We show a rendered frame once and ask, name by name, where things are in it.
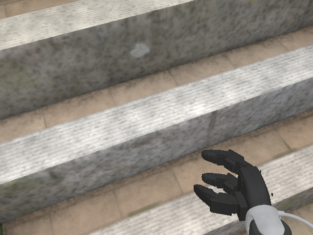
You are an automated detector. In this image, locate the right robot hand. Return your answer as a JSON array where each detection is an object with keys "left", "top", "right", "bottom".
[{"left": 194, "top": 149, "right": 273, "bottom": 221}]

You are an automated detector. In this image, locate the right robot forearm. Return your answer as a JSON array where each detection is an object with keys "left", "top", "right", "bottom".
[{"left": 245, "top": 205, "right": 292, "bottom": 235}]

